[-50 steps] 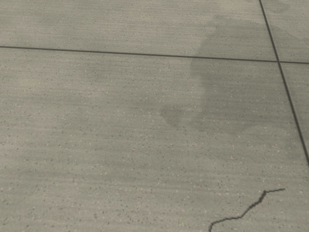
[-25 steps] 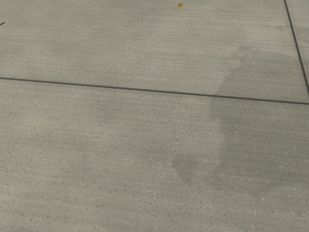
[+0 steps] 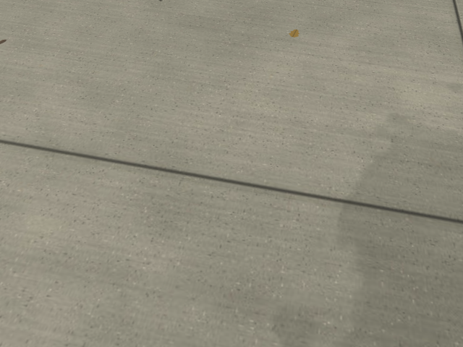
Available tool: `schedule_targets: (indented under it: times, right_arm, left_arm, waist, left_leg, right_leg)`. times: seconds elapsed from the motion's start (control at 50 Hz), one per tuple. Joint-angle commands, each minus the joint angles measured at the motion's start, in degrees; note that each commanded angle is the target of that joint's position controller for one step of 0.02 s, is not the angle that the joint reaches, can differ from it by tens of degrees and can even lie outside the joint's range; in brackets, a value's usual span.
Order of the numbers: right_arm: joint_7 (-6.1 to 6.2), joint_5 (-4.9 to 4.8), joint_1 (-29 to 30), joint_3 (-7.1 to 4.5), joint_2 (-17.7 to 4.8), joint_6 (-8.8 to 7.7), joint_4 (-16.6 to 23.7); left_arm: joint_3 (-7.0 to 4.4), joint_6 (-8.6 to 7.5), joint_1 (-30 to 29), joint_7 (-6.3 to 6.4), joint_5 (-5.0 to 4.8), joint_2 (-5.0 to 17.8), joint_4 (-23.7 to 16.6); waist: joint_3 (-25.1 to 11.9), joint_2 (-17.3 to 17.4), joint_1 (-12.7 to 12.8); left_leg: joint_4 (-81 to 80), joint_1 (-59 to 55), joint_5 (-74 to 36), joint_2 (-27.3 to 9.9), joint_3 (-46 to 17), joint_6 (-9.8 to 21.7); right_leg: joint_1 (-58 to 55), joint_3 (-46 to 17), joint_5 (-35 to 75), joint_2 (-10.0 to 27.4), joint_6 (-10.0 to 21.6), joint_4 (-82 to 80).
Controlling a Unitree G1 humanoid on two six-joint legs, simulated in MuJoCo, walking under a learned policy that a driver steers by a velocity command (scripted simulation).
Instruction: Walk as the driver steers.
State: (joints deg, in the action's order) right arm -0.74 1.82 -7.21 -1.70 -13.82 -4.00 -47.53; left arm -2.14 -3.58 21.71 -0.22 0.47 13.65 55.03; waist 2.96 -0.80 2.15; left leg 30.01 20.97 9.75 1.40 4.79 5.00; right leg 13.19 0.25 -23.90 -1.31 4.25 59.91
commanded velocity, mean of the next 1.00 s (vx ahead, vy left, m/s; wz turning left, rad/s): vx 0.41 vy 0.00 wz -0.08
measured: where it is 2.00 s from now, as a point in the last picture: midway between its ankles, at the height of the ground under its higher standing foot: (263, 317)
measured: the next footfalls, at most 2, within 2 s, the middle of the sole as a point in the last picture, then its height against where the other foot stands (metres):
right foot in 0.48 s outside the picture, level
left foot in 0.96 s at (223, 296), level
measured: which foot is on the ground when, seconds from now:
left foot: down 0.00-0.48, up 0.50-0.94, down 0.96-1.00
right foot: up 0.00-0.46, down 0.48-0.96, up 0.98-1.00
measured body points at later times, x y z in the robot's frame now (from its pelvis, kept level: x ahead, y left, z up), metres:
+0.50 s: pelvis +0.27 -0.03 -0.01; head +0.30 -0.03 +0.44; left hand +0.46 +0.20 -0.11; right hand +0.19 -0.27 -0.16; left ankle +0.08 +0.07 -0.71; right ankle +0.37 -0.10 -0.73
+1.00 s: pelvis +0.47 -0.02 +0.00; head +0.51 -0.01 +0.44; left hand +0.48 +0.23 -0.16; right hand +0.59 -0.27 -0.13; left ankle +0.57 +0.06 -0.73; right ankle +0.38 -0.11 -0.71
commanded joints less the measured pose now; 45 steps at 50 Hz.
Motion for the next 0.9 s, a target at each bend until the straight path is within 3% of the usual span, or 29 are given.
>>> schedule_targets:
  times: [0.02, 0.04, 0.08, 0.14, 0.24, 0.36, 0.42, 0.44, 0.46, 0.48, 0.5, 0.52, 0.54, 0.56, 0.58, 0.6, 0.64, 0.7, 0.76, 0.84, 0.9]
  right_arm:
    - [0.22, -0.86, -8.0, -1.67, -5.5, -0.5, -1.0]
    - [0.37, -0.99, -7.8, -1.35, -4.5, -0.8, -1.7]
    - [0.4, -1.28, -10.2, -1.5, -5.1, -1.7, -3.2]
    - [0.46, -1.57, -13.1, -1.8, -6.2, -2.03, -5.0]
    - [0.45, -1.5, -17.7, -1.5, -5.8, -1.69, -7.4]
    - [1.15, -0.72, -22.4, -1.44, -6.1, -1.35, -10.3]
    - [1.64, -0.43, -20.4, -1.71, -7.2, -1.15, -10.8]
    - [1.69, -0.37, -19.5, -1.86, -7.7, -1.04, -10.9]
    - [1.6, -0.64, -18.4, -1.8, -7.6, -0.79, -10.8]
    - [1.49, -1.17, -18.1, -1.25, -6.3, -0.91, -9.5]
    - [0.81, -3.32, -24.8, -0.05, -0.1, -0.96, -8.2]
    - [1.04, -1.52, -21.7, -1.58, -5.7, -0.88, -8.9]
    - [0.91, -1.26, -17.1, -1.93, -5.9, -0.93, -7.3]
    - [0.66, -1.23, -14.5, -1.68, -4.9, -1.19, -6.8]
    - [0.5, -0.91, -13.9, -1.69, -3.9, -0.75, -7.0]
    - [0.19, -0.05, -14.8, -1.51, -3.0, 0.07, -7.2]
    - [-0.49, 0.37, -15.2, -1.37, -1.7, 1.2, -7.5]
    - [-0.4, 0.31, -11.3, -1.31, -1.3, 1.93, -6.6]
    - [0.08, -0.16, -5.6, -0.63, -0.3, 1.81, -4.9]
    - [1.31, -1.08, -0.8, -0.42, -1.5, 1.8, -3.4]
    - [2.31, -1.22, -1.6, -0.83, -3.2, 1.33, -3.3]
  left_arm:
    - [-1.2, -0.37, -0.5, -0.46, 0.75, 5.1, -3.9]
    - [-1.0, 0.4, 0.6, -0.84, 1.37, 4.3, -3.3]
    - [-0.91, 1.32, 0.1, -1.45, 1.61, 3.5, -3.3]
    - [-0.91, 1.93, -6.1, -1.86, 1.68, 3.5, -5.1]
    - [-0.3, 1.71, -16.5, -1.89, 1.19, 2.8, -8.4]
    - [0.23, 1.07, -24.7, -1.6, 0.99, 2.9, -11.4]
    - [-0.25, 0.35, -21.5, -1.17, 0.95, 3.8, -11.0]
    - [-0.76, 0.03, -16.4, -0.75, 1.02, 4.6, -9.3]
    - [-1.46, -0.51, -7.1, -0.22, 1.38, 5.6, -6.1]
    - [-2.67, -1.01, 3.4, 0.48, 2.71, 9.2, -3.4]
    - [-4.53, -0.81, 8.3, 0.59, 3.45, 16.0, -2.7]
    - [-4.1, 0.0, 4.0, 0.01, 0.82, 13.1, -3.0]
    - [-3.32, 0.06, -2.8, -0.12, 0.14, 10.4, -3.9]
    - [-2.37, -0.33, -6.1, -0.39, 0.33, 6.6, -4.3]
    - [-1.83, -0.75, -7.1, -0.32, 0.37, 4.8, -3.8]
    - [-1.33, -1.06, -7.4, -0.13, 0.21, 3.3, -2.9]
    - [-1.3, -1.98, -4.6, -0.06, 0.21, 3.6, -1.4]
    - [-1.32, -2.67, -1.9, 0.03, 0.12, 5.0, 0.3]
    - [-0.64, -2.06, -0.4, 0.07, 0.09, 4.3, 1.4]
    - [-1.05, -0.8, 1.6, 0.47, 0.24, 6.2, 1.7]
    - [-1.53, 0.34, 1.1, 1.03, 0.55, 6.3, 1.2]
  waist:
    - [-2.5, 4.5, -2.4]
    - [-2.4, 5.2, -1.1]
    - [-2.6, 4.7, -0.5]
    - [0.0, 3.9, -1.1]
    - [2.0, 3.7, -3.4]
    - [3.3, 4.5, -5.5]
    - [1.9, 5.1, -2.9]
    - [-0.8, 5.3, -0.7]
    - [-5.7, 3.7, 3.4]
    - [-12.2, 0.5, 6.9]
    - [-20.0, -13.1, 4.6]
    - [-18.4, -6.2, 3.8]
    - [-8.8, -3.8, 1.0]
    - [-4.6, -1.0, -0.1]
    - [-2.0, -1.4, -1.7]
    - [-1.3, -2.6, -3.3]
    - [-1.7, -2.8, -4.0]
    - [0.3, -1.7, -4.6]
    - [0.0, -3.2, -3.7]
    - [-2.1, -5.3, -1.3]
    - [-2.4, -5.9, -1.4]
  left_leg:
    - [-18.6, -16.7, -3.0, -16.1, -21.1, 7.2]
    - [-20.0, -14.1, -5.2, -14.4, -18.0, 6.3]
    - [-21.4, -13.2, -9.9, -13.6, -15.4, 6.8]
    - [-24.2, -14.0, -9.6, -12.8, -12.6, 7.2]
    - [-24.6, -17.5, -14.9, -11.3, -9.0, 6.3]
    - [-21.2, -26.1, -24.0, -13.4, -7.7, 6.2]
    - [-15.0, -28.5, -38.1, -14.3, -6.5, 5.0]
    - [-9.0, -28.2, -45.5, -13.8, -5.7, 4.2]
    - [1.5, -25.6, -46.5, -11.7, -3.8, 3.1]
    - [16.4, -14.5, -31.8, -9.2, -2.3, 2.0]
    - [39.9, 6.8, 6.4, 1.7, 0.8, -1.0]
    - [45.7, 12.8, 18.3, 1.9, -8.0, 0.0]
    - [45.4, 15.3, 13.7, -1.6, -8.5, 0.4]
    - [42.1, 14.0, 9.8, -3.7, -8.2, 0.4]
    - [38.7, 11.7, 8.1, -5.2, -7.9, 0.2]
    - [36.0, 8.6, 7.0, -6.2, -7.6, -0.5]
    - [34.2, 6.9, 5.8, -6.2, -6.4, -1.5]
    - [29.0, 9.7, 2.5, -6.4, -4.3, -3.5]
    - [18.3, 7.5, -2.1, -5.1, -2.0, -4.9]
    - [10.0, 4.9, -5.3, -2.0, -1.6, -4.9]
    - [4.9, 2.9, -1.9, -1.2, -3.7, -3.9]
  right_leg:
    - [19.1, -2.9, 5.6, 5.5, 0.3, 5.6]
    - [16.5, -2.6, 6.6, 6.2, -0.4, 4.0]
    - [16.0, -1.5, 8.3, 6.3, -1.5, 2.7]
    - [21.8, -0.3, 13.8, 7.8, -3.0, -1.6]
    - [25.2, 1.8, 21.8, 7.6, -4.1, -13.9]
    - [24.1, 3.7, 21.6, 5.1, -1.7, -24.5]
    - [17.1, 4.7, 15.6, 2.5, 1.0, -28.2]
    - [10.5, 5.5, 14.0, 0.5, 2.2, -29.6]
    - [-0.8, 6.2, 16.4, -0.9, 3.6, -33.3]
    - [-16.5, -2.5, 14.1, 7.3, 6.3, -33.8]
    - [-33.2, -31.3, 9.4, 25.0, 14.6, -38.4]
    - [-29.4, -38.5, 8.4, 24.4, 14.5, -43.9]
    - [-20.7, -28.3, 7.9, 22.5, 12.7, -44.6]
    - [-13.7, -22.3, 11.9, 20.0, 11.2, -46.9]
    - [-8.9, -17.2, 15.3, 17.2, 9.1, -48.5]
    - [-5.2, -13.3, 17.7, 14.9, 7.5, -49.9]
    - [-3.8, -10.3, 22.7, 13.8, 7.7, -51.0]
    - [-3.8, -4.6, 44.0, 13.3, 8.2, -50.1]
    - [-3.4, -0.7, 56.8, 10.0, 6.8, -46.8]
    - [-7.4, -2.6, 59.1, 9.7, 6.2, -41.8]
    - [-10.0, -7.2, 56.0, 10.9, 6.1, -36.6]
Over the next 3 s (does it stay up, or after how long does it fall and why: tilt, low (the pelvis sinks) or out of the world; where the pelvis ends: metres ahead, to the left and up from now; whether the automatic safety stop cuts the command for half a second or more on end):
stays up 1.11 -0.20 -0.01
